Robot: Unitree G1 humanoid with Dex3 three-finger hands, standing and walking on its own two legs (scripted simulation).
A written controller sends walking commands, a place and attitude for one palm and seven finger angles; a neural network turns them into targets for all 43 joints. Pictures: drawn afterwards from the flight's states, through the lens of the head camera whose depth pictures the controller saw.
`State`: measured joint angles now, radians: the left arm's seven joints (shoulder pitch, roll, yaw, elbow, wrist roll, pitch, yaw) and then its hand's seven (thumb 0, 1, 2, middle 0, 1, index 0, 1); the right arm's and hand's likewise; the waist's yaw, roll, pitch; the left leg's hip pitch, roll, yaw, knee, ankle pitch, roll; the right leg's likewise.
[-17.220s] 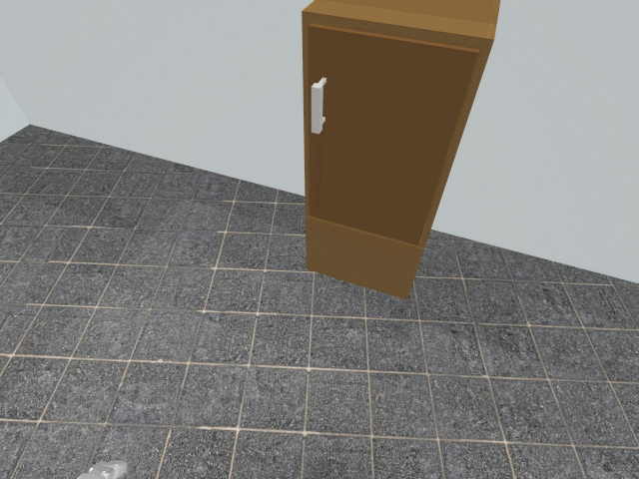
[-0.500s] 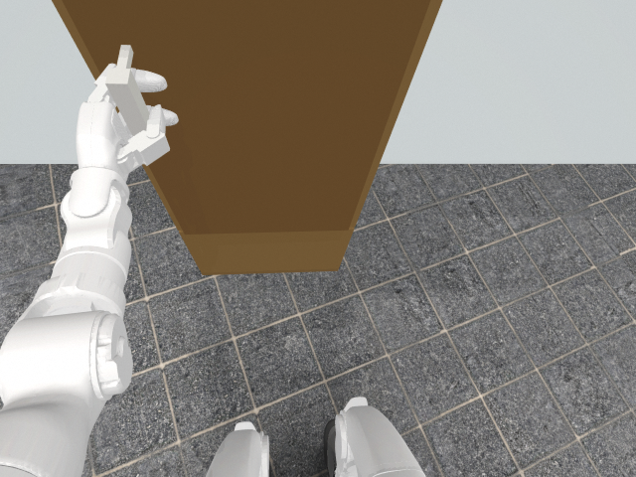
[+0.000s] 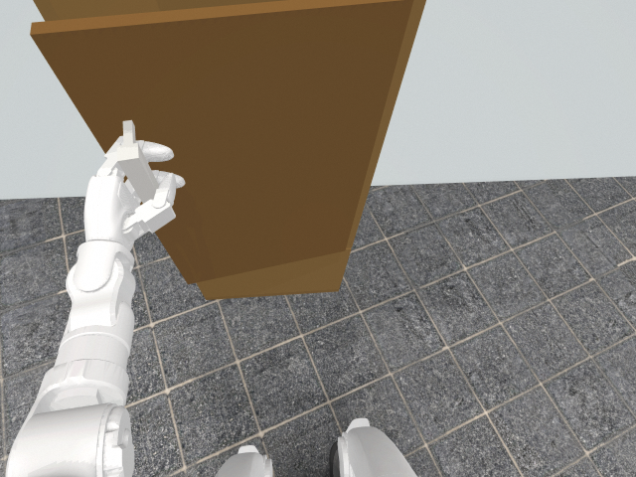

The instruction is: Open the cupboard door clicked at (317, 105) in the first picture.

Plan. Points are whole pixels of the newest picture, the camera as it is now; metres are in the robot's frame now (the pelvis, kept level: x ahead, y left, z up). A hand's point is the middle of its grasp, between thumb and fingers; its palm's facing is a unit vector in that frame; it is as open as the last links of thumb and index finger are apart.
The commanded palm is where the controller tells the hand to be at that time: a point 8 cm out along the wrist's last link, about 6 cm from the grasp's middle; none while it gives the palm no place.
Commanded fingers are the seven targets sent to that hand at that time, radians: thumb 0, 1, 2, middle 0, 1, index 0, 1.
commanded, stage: pull the door open along its arc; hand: left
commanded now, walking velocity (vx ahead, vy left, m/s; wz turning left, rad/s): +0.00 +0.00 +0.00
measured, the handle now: (145, 172) +0.49 +0.20 +0.05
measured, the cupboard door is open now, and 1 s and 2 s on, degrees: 10 46 50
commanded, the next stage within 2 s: open thumb and fingers to let go in 0.70 s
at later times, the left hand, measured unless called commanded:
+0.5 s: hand (234, 289) +0.32 +0.08 +0.05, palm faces +0.45 -0.89 +0.02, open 5.8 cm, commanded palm +0.26 +0.11 +0.05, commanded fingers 0.00 0.90 0.90 -0.40 -1.35 -0.40 -1.35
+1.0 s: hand (278, 325) +0.28 +0.03 +0.05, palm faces +0.43 -0.90 -0.03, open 6.5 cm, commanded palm +0.23 +0.07 +0.05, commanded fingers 0.00 0.13 0.57 -0.34 -1.27 -0.34 -1.27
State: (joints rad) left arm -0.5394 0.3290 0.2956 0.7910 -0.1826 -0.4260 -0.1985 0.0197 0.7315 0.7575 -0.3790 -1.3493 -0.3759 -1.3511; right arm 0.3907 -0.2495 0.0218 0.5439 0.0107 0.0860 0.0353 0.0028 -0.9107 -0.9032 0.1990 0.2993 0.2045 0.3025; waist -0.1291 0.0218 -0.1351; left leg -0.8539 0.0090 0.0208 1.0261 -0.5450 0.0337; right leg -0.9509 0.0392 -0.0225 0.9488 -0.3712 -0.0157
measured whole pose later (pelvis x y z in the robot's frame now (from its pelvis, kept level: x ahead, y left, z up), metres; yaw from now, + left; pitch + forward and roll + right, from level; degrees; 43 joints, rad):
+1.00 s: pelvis -0.02 -0.06 +0.00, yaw +5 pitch +13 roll +2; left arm 0.05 -0.10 -0.23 0.20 0.09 -0.27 0.59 0.01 0.57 0.75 -0.37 -1.32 -0.38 -1.33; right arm 0.16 -0.18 0.01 0.58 -0.07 -0.05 0.02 0.01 -0.91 -0.90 0.20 0.30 0.20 0.30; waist -0.01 0.02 -0.15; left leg -0.72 -0.01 -0.06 1.01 -0.52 -0.04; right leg -0.83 0.01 -0.10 1.01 -0.42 -0.09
